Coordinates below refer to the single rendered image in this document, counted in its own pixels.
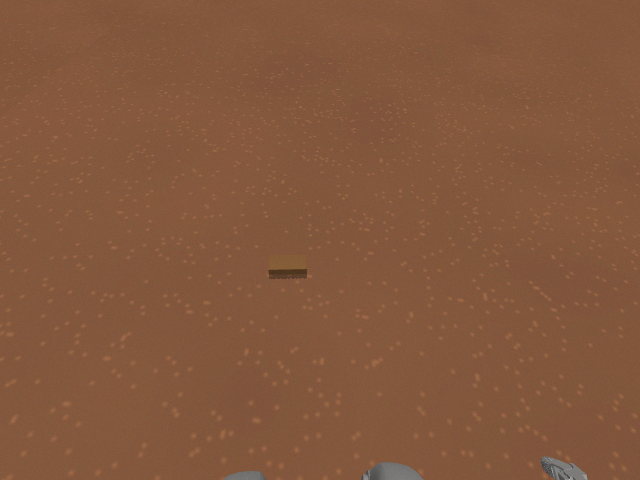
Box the small box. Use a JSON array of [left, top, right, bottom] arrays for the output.
[[268, 255, 307, 275]]

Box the right robot hand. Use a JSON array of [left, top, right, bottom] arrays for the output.
[[541, 456, 588, 480]]

